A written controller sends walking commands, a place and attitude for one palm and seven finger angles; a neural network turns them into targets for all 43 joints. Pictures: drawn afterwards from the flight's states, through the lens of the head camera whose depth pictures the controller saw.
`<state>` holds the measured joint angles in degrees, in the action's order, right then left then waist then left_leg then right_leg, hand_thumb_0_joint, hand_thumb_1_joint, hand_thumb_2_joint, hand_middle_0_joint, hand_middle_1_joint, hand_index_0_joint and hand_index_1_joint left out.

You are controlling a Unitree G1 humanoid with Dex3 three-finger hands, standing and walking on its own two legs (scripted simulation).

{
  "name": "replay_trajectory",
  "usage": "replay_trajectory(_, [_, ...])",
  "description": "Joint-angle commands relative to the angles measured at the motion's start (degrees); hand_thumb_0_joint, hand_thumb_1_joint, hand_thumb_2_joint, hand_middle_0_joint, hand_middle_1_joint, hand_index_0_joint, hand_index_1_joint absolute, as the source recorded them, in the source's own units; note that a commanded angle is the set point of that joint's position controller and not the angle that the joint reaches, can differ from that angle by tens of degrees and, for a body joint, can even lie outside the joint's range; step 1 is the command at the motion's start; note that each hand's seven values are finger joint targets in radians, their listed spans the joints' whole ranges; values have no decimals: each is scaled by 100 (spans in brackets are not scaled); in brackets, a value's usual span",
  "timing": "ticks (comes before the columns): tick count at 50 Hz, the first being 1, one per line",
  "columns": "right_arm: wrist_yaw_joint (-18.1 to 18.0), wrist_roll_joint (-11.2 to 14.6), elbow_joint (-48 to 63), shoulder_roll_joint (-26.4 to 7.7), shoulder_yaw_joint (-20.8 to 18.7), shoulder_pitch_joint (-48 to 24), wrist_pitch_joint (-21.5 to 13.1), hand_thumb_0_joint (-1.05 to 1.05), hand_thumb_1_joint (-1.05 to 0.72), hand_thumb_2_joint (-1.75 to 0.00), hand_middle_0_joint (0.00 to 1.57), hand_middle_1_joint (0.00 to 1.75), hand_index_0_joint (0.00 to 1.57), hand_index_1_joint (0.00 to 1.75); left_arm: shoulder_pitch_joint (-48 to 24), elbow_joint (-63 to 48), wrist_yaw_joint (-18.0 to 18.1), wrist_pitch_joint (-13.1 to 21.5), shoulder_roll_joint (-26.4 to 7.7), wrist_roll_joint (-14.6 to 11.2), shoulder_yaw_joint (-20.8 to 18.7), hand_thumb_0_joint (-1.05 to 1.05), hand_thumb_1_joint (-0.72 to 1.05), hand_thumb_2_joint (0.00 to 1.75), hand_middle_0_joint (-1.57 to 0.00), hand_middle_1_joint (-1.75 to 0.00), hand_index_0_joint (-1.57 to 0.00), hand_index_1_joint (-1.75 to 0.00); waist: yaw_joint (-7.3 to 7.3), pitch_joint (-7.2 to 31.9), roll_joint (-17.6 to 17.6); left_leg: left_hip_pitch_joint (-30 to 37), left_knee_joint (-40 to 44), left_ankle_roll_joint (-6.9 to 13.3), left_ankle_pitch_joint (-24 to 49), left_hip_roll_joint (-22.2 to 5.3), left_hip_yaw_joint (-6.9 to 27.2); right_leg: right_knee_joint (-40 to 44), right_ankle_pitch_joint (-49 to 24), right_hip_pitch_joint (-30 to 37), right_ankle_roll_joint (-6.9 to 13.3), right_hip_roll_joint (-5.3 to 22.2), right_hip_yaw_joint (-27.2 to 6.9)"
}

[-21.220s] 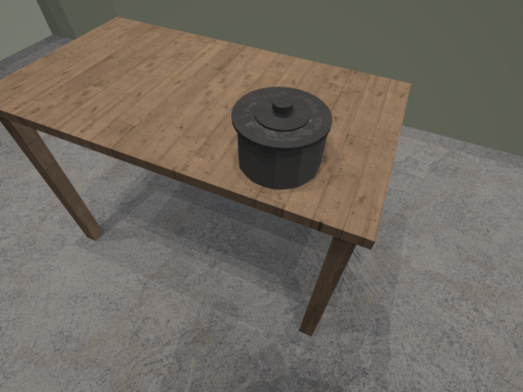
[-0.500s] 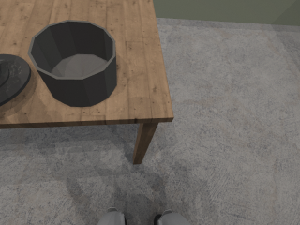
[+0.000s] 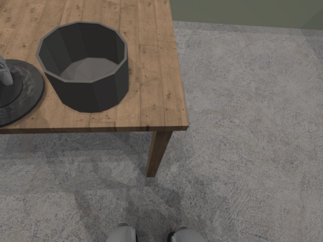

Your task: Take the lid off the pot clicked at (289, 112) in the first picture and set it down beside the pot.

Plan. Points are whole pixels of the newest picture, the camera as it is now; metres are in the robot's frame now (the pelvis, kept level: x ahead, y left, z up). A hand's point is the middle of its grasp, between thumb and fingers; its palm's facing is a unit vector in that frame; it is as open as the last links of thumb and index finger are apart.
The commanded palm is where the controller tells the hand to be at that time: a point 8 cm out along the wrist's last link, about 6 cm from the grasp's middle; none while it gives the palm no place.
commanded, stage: open the fingers wide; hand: left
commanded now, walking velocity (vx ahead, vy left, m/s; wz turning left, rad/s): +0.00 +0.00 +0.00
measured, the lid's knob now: out of the picture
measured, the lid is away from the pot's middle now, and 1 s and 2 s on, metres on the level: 0.22 0.23 0.23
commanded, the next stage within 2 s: raise the empty hand in 0.88 s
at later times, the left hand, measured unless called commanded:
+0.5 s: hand out of the picture +0.45 +0.36 +0.09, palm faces -0.45 -0.13 -0.88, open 8.2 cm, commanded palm +0.50 +0.36 +0.14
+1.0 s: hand out of the picture +0.46 +0.36 +0.08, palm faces -0.46 -0.14 -0.88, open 11.0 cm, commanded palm +0.49 +0.36 +0.14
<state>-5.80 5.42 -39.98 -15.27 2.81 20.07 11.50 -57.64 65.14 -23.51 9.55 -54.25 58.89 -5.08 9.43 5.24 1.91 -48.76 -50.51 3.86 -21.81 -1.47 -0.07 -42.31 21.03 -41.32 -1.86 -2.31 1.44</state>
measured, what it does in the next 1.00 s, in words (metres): stands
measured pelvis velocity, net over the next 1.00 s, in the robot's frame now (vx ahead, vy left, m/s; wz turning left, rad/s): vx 0.00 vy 0.00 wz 0.00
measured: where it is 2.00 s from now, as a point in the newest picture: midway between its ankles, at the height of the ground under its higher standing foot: outside the picture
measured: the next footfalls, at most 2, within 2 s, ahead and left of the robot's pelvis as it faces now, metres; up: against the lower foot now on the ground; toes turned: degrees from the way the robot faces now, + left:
none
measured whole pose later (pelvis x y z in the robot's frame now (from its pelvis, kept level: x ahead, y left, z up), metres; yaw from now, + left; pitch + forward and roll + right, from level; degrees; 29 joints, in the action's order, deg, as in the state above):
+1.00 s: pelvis +0.00 +0.00 +0.00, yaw +0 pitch +19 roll -5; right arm -5.6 6.0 -39.2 -15.7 2.7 18.9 12.7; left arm -59.1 66.3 -23.0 10.8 -55.1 58.9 -3.5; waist 9.2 4.8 2.0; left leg -48.3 -50.7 3.7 -21.8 -1.4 -0.3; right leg -43.4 21.4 -41.4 -1.7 -2.3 1.1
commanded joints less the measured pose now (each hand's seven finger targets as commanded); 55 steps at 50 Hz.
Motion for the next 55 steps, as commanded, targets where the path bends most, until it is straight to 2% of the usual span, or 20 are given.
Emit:
replay_trajectory(1, [-117, -66, 228, -1243, -428, 755, -28, 0, -90, -90, 20, 30, 20, 30, -2657, -1212, 327, 91, -2054, -49, -265, 0, 70, 48, -70, -105, -72, -107, -51, 2616, 1557, 3728, 331, -183, 3350, 19, 463, 437, -1096, -511, 330, -396, 264])
replay_trajectory(3, [-128, -52, 204, -1260, -401, 703, -42, 0, -90, -90, 20, 30, 20, 30, -2748, -1125, 342, 91, -1976, -68, -139, 0, 67, 45, -67, -105, -69, -107, 14, 2327, 1354, 3402, 402, -108, 2776, 39, 420, 489, -991, -437, 331, -373, 246])
replay_trajectory(5, [-143, -72, 218, -1248, -426, 678, -53, 0, -90, -90, 20, 30, 20, 30, -2882, -1575, 380, 166, -2197, -79, -320, 0, 64, 42, -64, -105, -65, -107, -96, 2836, 1750, 3841, 371, -149, 3213, 17, 439, 452, -1110, -352, 334, -363, 223])
replay_trajectory(7, [-157, -68, 249, -1243, -425, 648, -81, 0, -90, -90, 20, 30, 20, 30, -2757, -1509, 374, 187, -2258, -102, -403, 0, 60, 42, -61, -105, -62, -106, -100, 2913, 1656, 3830, 331, -146, 3292, 41, 434, 448, -1230, -243, 332, -356, 215])
replay_trajectory(10, [-194, -26, 217, -1252, -402, 579, -112, 0, -90, -90, 20, 30, 20, 30, -2662, -1129, 323, 194, -1966, -219, -189, 0, 53, 41, -56, -104, -57, -106, 35, 2494, 1118, 3422, 379, -64, 2713, 50, 377, 475, -1096, -250, 287, -338, 223])
replay_trajectory(13, [-217, 4, 228, -1264, -374, 544, -150, 0, -90, -90, 20, 30, 20, 30, -2681, -1099, 352, 177, -2019, -198, -132, 0, 47, 40, -51, -104, -52, -105, 26, 2360, 1049, 3119, 456, -25, 2185, 95, 337, 491, -1003, -135, 314, -317, 192])
replay_trajectory(15, [-240, -19, 198, -1272, -397, 530, -165, 0, -90, -90, 20, 30, 20, 30, -2910, -1478, 390, 214, -2134, -178, -199, 0, 43, 39, -48, -104, -49, -105, -39, 2747, 1385, 3482, 437, -70, 2512, 41, 381, 437, -1025, -175, 315, -305, 185])
replay_trajectory(16, [-245, -18, 206, -1255, -388, 526, -183, 0, -90, -90, 20, 30, 20, 30, -2899, -1431, 398, 219, -2055, -146, -132, 0, 41, 38, -47, -104, -47, -105, -46, 2693, 1571, 3553, 440, -100, 2615, 51, 426, 445, -994, -288, 338, -308, 194])
replay_trajectory(23, [-229, 37, 237, -1253, -333, 522, -166, 0, -90, -90, 20, 30, 20, 30, -2507, -735, 294, 112, -1792, -147, 130, 0, 24, 40, -36, -101, -37, -102, 8, 2188, 815, 2766, 443, -37, 1971, 128, 294, 394, -949, -134, 321, -320, 203])
replay_trajectory(28, [-200, 25, 291, -1249, -351, 609, -91, 0, -90, -90, 20, 30, 20, 30, -2616, -807, 258, 64, -2024, -88, -39, 0, 11, 44, -30, -98, -30, -98, -36, 2540, 933, 2915, 325, -42, 2438, 133, 287, 314, -1185, -59, 308, -345, 177])
replay_trajectory(29, [-204, 16, 269, -1240, -363, 598, -85, 0, -90, -90, 20, 30, 20, 30, -2737, -1059, 241, 88, -2049, -135, -84, 0, 8, 45, -29, -97, -29, -97, -79, 2734, 1110, 3115, 316, -61, 2778, 90, 321, 253, -1255, -70, 314, -346, 208])
replay_trajectory(32, [-179, -10, 267, -1243, -397, 689, -42, 0, -90, -90, 20, 30, 20, 30, -2676, -1101, 246, 85, -2383, -98, -421, 0, 7, 47, -29, -97, -29, -97, -130, 3010, 1106, 3323, 240, -74, 3187, 78, 361, 239, -1457, -11, 292, -371, 194])
replay_trajectory(34, [-164, -13, 251, -1229, -399, 699, -31, 0, -90, -90, 20, 30, 20, 30, -2723, -1130, 227, 108, -2071, -113, -190, 0, 7, 47, -29, -96, -29, -96, -92, 2863, 1241, 3455, 252, -125, 3463, 49, 416, 218, -1348, -264, 309, -391, 252])
replay_trajectory(38, [-112, -22, 293, -1232, -408, 744, 40, 0, -90, -90, 20, 30, 20, 30, -2331, -849, 236, 80, -2133, -41, -316, 0, 6, 49, -30, -95, -30, -95, -134, 2581, 986, 3301, 263, -124, 3306, 65, 394, 285, -1279, -277, 314, -413, 243])
replay_trajectory(41, [-92, -21, 317, -1224, -414, 735, 71, 0, -90, -90, 20, 30, 20, 30, -2333, -740, 228, 80, -1887, -51, -113, 0, 5, 51, -30, -94, -30, -94, -79, 2440, 974, 3202, 307, -114, 3050, 82, 369, 309, -1180, -329, 321, -405, 238])
replay_trajectory(42, [-90, -20, 317, -1244, -414, 741, 83, 0, -90, -90, 20, 30, 20, 30, -2366, -853, 232, 83, -2052, -60, -234, 0, 5, 52, -31, -94, -31, -94, -111, 2486, 898, 3159, 334, -99, 2982, 73, 365, 314, -1219, -215, 319, -399, 230])
replay_trajectory(45, [-92, -31, 336, -1225, -442, 742, 98, 0, -90, -90, 20, 30, 20, 30, -2519, -1128, 263, 125, -2107, -59, -292, 0, 5, 53, -31, -93, -31, -93, -142, 2843, 1186, 3479, 307, -122, 3291, 73, 382, 299, -1278, -211, 318, -393, 206])
replay_trajectory(48, [-117, -2, 313, -1248, -421, 692, 82, 0, -90, -90, 20, 30, 20, 30, -2588, -962, 252, 111, -2079, -87, -222, 0, 4, 53, -31, -93, -31, -93, -36, 2469, 967, 3150, 372, -74, 2645, 77, 357, 365, -1079, -233, 308, -369, 209])
replay_trajectory(51, [-118, -25, 303, -1237, -435, 693, 55, 0, -90, -90, 20, 30, 20, 30, -2710, -1326, 295, 158, -2246, -69, -362, 0, 4, 53, -31, -93, -31, -93, -136, 2870, 1356, 3572, 367, -113, 3102, 51, 407, 362, -1192, -208, 329, -366, 197])
replay_trajectory(55, [-129, -32, 248, -1237, -441, 655, 32, 0, -90, -90, 20, 30, 20, 30, -2853, -1403, 257, 147, -2112, -111, -259, 0, 4, 53, -31, -93, -31, -93, -99, 2833, 1470, 3853, 367, -163, 3360, 1, 466, 412, -1125, -382, 318, -373, 229])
